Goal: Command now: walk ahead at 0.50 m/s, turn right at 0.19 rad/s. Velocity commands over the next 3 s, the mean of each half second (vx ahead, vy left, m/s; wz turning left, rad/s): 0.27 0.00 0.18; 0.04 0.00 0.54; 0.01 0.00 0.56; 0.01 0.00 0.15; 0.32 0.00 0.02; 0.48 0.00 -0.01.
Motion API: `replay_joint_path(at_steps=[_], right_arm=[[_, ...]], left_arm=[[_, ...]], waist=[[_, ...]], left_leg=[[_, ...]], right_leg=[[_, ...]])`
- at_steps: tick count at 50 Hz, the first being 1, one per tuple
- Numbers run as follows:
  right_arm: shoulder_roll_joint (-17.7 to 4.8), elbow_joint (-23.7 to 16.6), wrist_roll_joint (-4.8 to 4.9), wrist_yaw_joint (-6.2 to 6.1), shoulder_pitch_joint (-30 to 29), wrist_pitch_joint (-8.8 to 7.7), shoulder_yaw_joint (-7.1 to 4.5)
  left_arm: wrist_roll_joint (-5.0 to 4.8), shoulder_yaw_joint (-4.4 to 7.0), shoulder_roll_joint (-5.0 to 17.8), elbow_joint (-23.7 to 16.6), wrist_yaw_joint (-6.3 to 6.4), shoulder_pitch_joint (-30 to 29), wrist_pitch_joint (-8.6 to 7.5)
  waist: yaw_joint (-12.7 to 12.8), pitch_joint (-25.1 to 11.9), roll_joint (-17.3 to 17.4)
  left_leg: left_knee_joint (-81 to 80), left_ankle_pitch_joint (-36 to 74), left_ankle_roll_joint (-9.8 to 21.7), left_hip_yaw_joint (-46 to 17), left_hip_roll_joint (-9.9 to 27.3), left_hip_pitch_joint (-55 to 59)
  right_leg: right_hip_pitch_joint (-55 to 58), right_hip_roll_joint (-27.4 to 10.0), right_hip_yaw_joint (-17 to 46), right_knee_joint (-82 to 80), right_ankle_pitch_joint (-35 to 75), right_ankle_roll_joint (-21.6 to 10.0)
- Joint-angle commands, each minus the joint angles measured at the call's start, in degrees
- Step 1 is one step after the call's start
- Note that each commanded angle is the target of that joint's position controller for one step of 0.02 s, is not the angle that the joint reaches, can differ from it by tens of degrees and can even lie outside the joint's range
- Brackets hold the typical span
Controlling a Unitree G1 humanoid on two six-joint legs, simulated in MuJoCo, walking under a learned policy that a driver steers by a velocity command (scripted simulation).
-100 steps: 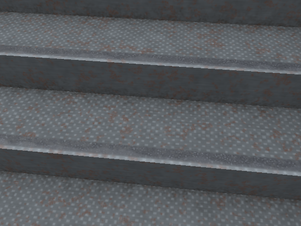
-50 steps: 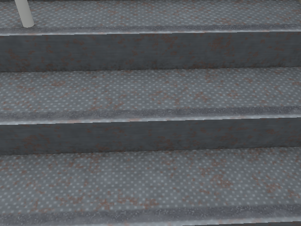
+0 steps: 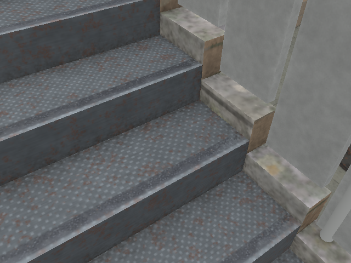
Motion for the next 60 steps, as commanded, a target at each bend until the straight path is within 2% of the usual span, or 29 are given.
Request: replay_joint_path(at_steps=[1, 5, 6, 7, 8, 9, 12, 15, 16, 17, 18, 19, 20, 22, 23, 28, 31, 34, 37, 38, 39, 41, 43, 44, 45, 48, 51, 57, 60], right_arm=[[-0.8, -4.9, -1.09, 0.55, -9.0, -2.21, 0.09], [0.2, -1.8, -1.80, 1.74, 1.3, -2.89, 1.22], [-2.8, -1.1, 6.27, -2.32, 5.1, -4.37, -1.04], [-3.3, -0.7, 5.67, -3.43, 6.8, -5.36, -0.91], [-0.3, -2.8, -0.51, 0.58, 1.6, -3.98, 1.01], [-1.4, -2.8, -1.67, 1.62, 3.5, -3.50, 0.33], [-4.4, -2.4, 0.51, 2.45, 6.3, -3.72, -0.76], [-10.6, -6.8, 3.73, 2.83, -4.2, -3.59, -4.42], [-4.8, -6.6, 2.14, 3.75, 4.9, -2.60, -3.45], [-0.8, -8.8, 3.20, 3.94, 2.0, -2.46, -2.38], [4.6, -9.6, 1.75, 4.24, 12.8, -2.82, -0.81], [0.4, -9.4, 2.59, 4.54, 6.7, -2.32, -2.70], [1.8, -11.9, 3.94, 3.76, 0.2, -1.71, -2.55], [3.9, -15.6, 2.86, 2.07, -4.1, -0.29, -1.96], [5.7, -17.5, 2.29, 2.47, -3.6, 0.71, -1.02], [1.4, -28.4, 4.54, 3.84, -18.5, 2.81, 2.34], [-2.0, -31.5, 3.09, 3.64, -20.8, 4.07, 2.59], [-2.3, -28.5, 1.45, 5.31, -20.2, 5.62, 2.45], [-3.3, -26.1, 3.36, 4.49, -17.9, 2.18, 2.30], [-5.4, -25.3, 3.91, 3.63, -16.3, 0.38, 1.71], [-10.6, -25.9, 4.53, 2.42, -13.1, -1.14, 0.49], [-24.9, -23.3, 2.18, 1.04, 3.7, -2.76, -5.01], [-20.3, -22.6, 3.54, 1.72, -2.6, -3.16, -4.84], [-16.3, -21.6, 5.68, 2.36, -9.7, -3.06, -3.97], [-12.6, -20.8, 5.64, 2.36, -13.8, -3.07, -3.16], [-6.9, -23.6, 4.47, 0.47, -19.9, -2.33, -1.82], [-7.8, -21.3, 1.67, -0.16, -12.1, -2.51, -1.82], [-12.7, -25.9, 4.90, -0.33, -14.0, -4.31, -3.20], [-12.3, -28.0, 3.51, 0.59, -17.2, -2.77, -3.28]], left_arm=[[0.23, -0.95, -1.5, -3.4, -0.40, -3.9, 0.21], [1.36, -0.15, -0.6, -2.7, -1.62, -3.5, 0.87], [-0.38, -0.56, -2.5, -8.9, 0.22, -5.1, 1.91], [-1.10, -0.49, -2.6, -7.6, 0.33, -4.7, 2.23], [1.08, -1.41, -3.6, -4.7, -1.97, -6.4, 2.46], [1.54, -1.74, -4.5, -6.1, -2.39, -8.3, 2.73], [2.08, -1.38, -4.4, -12.5, -1.47, -17.3, 4.29], [-1.55, 1.85, 0.7, -13.1, 2.89, -9.2, 4.25], [-1.34, 3.17, 4.3, -12.7, 4.92, -3.7, 3.26], [-0.23, 4.45, 6.0, -10.7, 6.60, 9.3, 2.20], [0.08, 5.22, 9.4, -8.7, 5.95, 17.6, 1.27], [2.53, 6.65, 10.3, -5.8, 5.82, 22.6, 0.51], [1.91, 6.69, 8.5, -5.4, 5.59, 15.9, 0.57], [1.35, 1.35, -6.1, -6.1, 3.65, 2.2, 1.08], [0.92, 0.48, -7.8, -7.3, 3.08, -2.2, 1.38], [5.14, 1.33, -0.4, -2.0, 4.07, 3.7, 0.23], [5.58, 2.22, 5.1, -2.1, 1.38, 6.8, 0.47], [1.04, 4.04, 8.7, -8.3, 0.10, 1.9, -1.63], [0.58, 5.15, 10.5, -13.1, 1.96, 0.0, -2.97], [-0.69, 4.97, 8.6, -13.2, 1.88, 3.1, -2.44], [0.25, 4.37, 5.4, -15.1, 2.24, 7.5, -1.76], [-1.94, 4.31, 3.2, -22.8, 1.54, -4.5, -0.45], [-4.07, 4.16, 1.8, -18.9, 2.02, -2.3, -0.10], [-2.00, 2.76, -0.1, -17.9, 2.13, 0.5, -0.29], [-0.16, 1.59, -1.1, -17.4, 2.33, 1.5, -0.12], [-1.18, 1.60, 3.7, -17.0, 4.22, 2.0, 0.39], [-1.31, 1.27, 3.9, -20.2, 4.87, -5.4, 1.91], [0.34, 0.08, 0.3, -22.1, 3.99, -5.5, 2.38], [-0.66, 0.07, -1.2, -24.5, 0.53, -2.9, 1.75]], waist=[[2.5, 4.9, 4.0], [1.1, 6.0, 4.8], [5.4, 12.2, 2.6], [4.1, 12.9, 1.0], [0.4, 3.0, 8.6], [-0.2, 4.2, 9.1], [0.6, 6.4, 11.9], [6.7, 3.7, 10.8], [3.7, -12.6, 3.5], [8.9, -16.5, -2.9], [6.2, -25.5, -19.2], [9.1, -11.6, -8.2], [8.5, -1.4, -6.6], [0.9, 1.4, 1.0], [-2.4, 2.0, 1.8], [-0.6, 1.4, 5.8], [-1.9, 2.6, 2.0], [-2.2, 2.9, -0.8], [-0.2, -0.6, -0.7], [1.3, -3.9, -1.2], [3.0, -9.3, 8.4], [-6.6, -13.3, 25.9], [-4.7, -5.8, 24.6], [-0.3, -1.3, 18.6], [3.0, 0.5, 11.6], [2.3, -4.9, 5.3], [-0.8, -5.3, 7.4], [0.2, 0.4, 11.0], [2.8, 4.0, 10.6]], left_leg=[[-30.3, 3.7, 7.5, -16.2, 9.0, 2.4], [-33.7, 19.8, 11.1, -15.5, 12.3, 14.2], [-38.5, 15.4, 8.1, -16.6, 13.2, 8.0], [-37.9, 20.0, 7.7, -15.1, 11.9, 8.7], [-31.4, 31.1, 9.3, -8.1, 8.6, 14.6], [-30.0, 37.1, 10.3, -8.3, 8.9, 16.6], [-28.3, 55.8, 10.3, -10.6, 11.3, 15.5], [-18.2, 68.5, 5.0, -13.4, 11.3, 27.8], [-4.8, 64.4, 1.9, -11.8, 7.2, 19.3], [9.6, 39.2, -1.9, -9.5, 2.6, 5.4], [35.8, -14.4, -5.6, -9.5, -6.1, -11.1], [60.4, -11.6, -5.0, -15.2, -2.5, -21.1], [75.8, -10.5, -2.6, -14.9, -2.4, -32.4], [77.4, -4.9, 2.7, -15.5, 1.6, -35.1], [72.1, -5.4, 3.5, -15.8, 3.9, -31.1], [73.8, -3.8, 6.6, -15.9, 4.8, -45.8], [62.7, -0.8, 4.3, -18.0, 7.1, -47.9], [42.8, -10.7, 1.0, -7.4, 5.7, -30.0], [25.0, -2.8, -0.2, -5.4, 0.7, -21.2], [18.6, 7.9, 2.7, -8.0, -0.9, -15.2], [14.5, 27.1, 11.0, -26.7, 3.9, -2.5], [-20.2, 12.3, 13.7, -66.4, 14.4, 16.6], [-18.2, 0.8, 8.6, -58.9, 10.7, 5.2], [-12.0, -2.3, 9.8, -51.7, 8.1, -2.4], [-9.4, 0.3, 11.5, -46.2, 5.6, -9.4], [-10.3, 12.4, 13.2, -45.6, 6.9, -3.7], [-13.2, 16.9, 13.2, -42.8, 6.4, -1.5], [-24.1, 2.0, 6.6, -34.4, 3.6, -6.4], [-22.4, 4.9, 7.4, -33.3, 3.2, -7.0]], right_leg=[[-6.7, -1.2, -2.4, -9.1, 2.9, 0.2], [-10.1, -5.1, -5.3, -12.4, 5.1, 4.8], [3.7, -8.4, -10.0, -18.8, 0.4, 8.0], [6.2, -7.4, -12.8, -21.1, -0.5, 9.7], [5.3, -5.5, -14.4, -21.1, 2.6, 8.3], [7.8, -6.2, -14.8, -27.3, 0.0, 8.4], [23.5, -3.6, -18.5, -46.6, -9.1, 8.6], [33.5, -0.4, -16.7, -75.5, -3.8, 9.0], [61.5, -6.9, -13.6, -62.7, 21.8, 1.4], [76.9, -13.7, -7.4, -64.4, 47.7, -4.5], [93.7, -31.0, 12.8, -67.1, 65.2, -21.4], [79.1, -30.9, 15.8, -69.0, 50.5, -16.9], [65.8, -30.8, 11.3, -73.2, 29.2, -13.4], [50.9, -26.9, -0.4, -80.3, 10.7, -6.5], [45.2, -24.5, -6.8, -82.6, 4.6, -3.3], [46.3, -21.5, -14.9, -88.3, -8.6, -1.3], [47.4, -23.1, -14.5, -91.0, -16.5, -0.8], [45.4, -22.5, -21.4, -93.6, -8.5, 0.3], [55.1, -21.3, -24.4, -84.1, 7.4, 0.5], [57.5, -19.7, -25.5, -77.6, 14.3, 1.6], [46.4, -12.4, -28.0, -65.1, 12.1, 7.3], [16.6, -1.9, -8.2, -29.2, -30.1, 12.5], [8.9, 2.3, 7.1, -1.7, -19.4, 11.9], [8.2, 1.4, 4.3, 3.0, -16.4, 10.4], [9.7, 0.5, 1.1, 3.6, -16.0, 9.1], [7.7, -1.7, -0.2, 0.0, -19.0, 14.1], [4.9, -2.2, -1.7, -4.9, -20.2, 18.0], [24.7, -3.4, -13.7, -34.4, -29.5, 19.8], [36.3, -1.4, -15.5, -49.1, -25.4, 16.7]])
Next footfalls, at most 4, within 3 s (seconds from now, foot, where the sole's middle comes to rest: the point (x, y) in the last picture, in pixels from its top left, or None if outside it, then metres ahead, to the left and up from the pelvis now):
0.30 right None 0.29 -0.13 -0.73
0.76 left None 0.34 0.20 -0.56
1.26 right None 0.46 -0.01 -0.56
1.68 left None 0.33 0.19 -0.56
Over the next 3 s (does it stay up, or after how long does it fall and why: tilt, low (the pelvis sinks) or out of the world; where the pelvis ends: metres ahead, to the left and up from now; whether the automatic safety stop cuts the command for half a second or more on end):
stays up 0.72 0.36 0.39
